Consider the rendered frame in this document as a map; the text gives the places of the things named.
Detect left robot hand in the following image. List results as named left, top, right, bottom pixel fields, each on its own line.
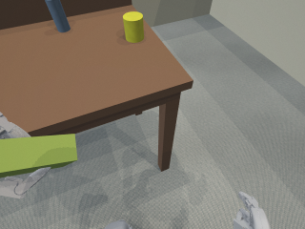
left=0, top=112, right=51, bottom=199

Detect table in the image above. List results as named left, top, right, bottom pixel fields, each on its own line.
left=0, top=0, right=193, bottom=172

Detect right robot hand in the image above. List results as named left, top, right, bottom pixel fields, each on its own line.
left=233, top=191, right=271, bottom=229

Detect sponge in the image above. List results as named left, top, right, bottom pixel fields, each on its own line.
left=0, top=134, right=78, bottom=178

